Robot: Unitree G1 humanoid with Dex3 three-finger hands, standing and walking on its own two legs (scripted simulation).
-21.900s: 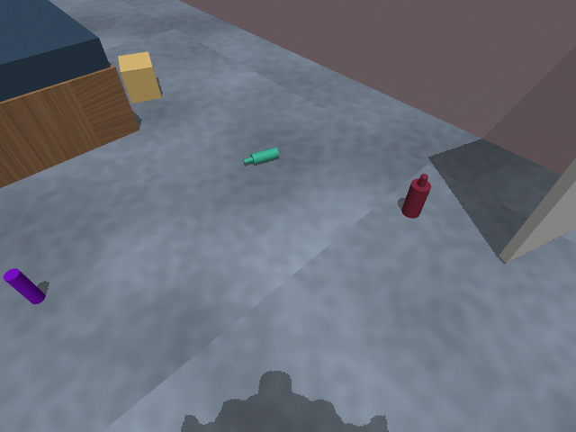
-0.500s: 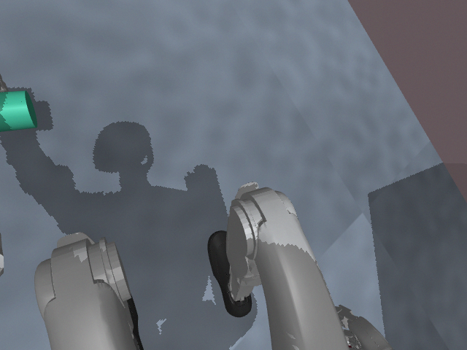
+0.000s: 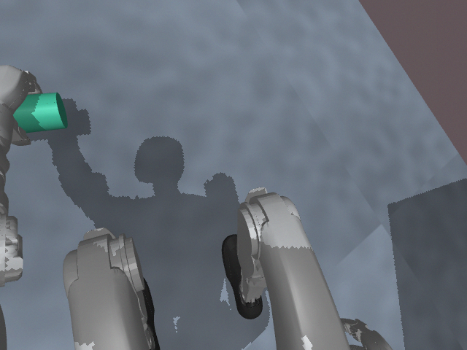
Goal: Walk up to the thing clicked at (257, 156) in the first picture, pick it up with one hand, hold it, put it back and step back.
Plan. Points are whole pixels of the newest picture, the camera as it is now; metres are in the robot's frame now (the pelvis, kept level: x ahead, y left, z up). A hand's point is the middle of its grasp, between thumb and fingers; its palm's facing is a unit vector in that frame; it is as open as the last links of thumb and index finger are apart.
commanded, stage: lift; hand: left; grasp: from above
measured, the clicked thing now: out of the picture +0.53 +0.30 -0.16
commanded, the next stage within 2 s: hold in 1.46 s
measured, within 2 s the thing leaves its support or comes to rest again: neither
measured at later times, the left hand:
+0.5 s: hand out of the picture +0.43 +0.29 +0.02, palm faces -0.45 -0.08 -0.89, open 8.8 cm
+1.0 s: hand out of the picture +0.36 +0.26 +0.22, palm faces -0.45 -0.10 -0.89, open 8.8 cm
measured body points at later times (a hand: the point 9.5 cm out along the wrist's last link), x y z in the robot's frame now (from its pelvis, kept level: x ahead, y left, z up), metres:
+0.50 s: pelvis +0.00 +0.01 +0.11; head +0.19 +0.06 +0.52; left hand +0.45 +0.30 +0.07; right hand +0.13 -0.26 -0.01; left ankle +0.08 +0.12 -0.32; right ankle +0.13 -0.13 -0.32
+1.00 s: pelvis +0.03 +0.00 +0.29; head +0.12 +0.01 +0.73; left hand +0.38 +0.27 +0.27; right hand +0.15 -0.25 +0.17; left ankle +0.08 +0.12 -0.32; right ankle +0.13 -0.13 -0.32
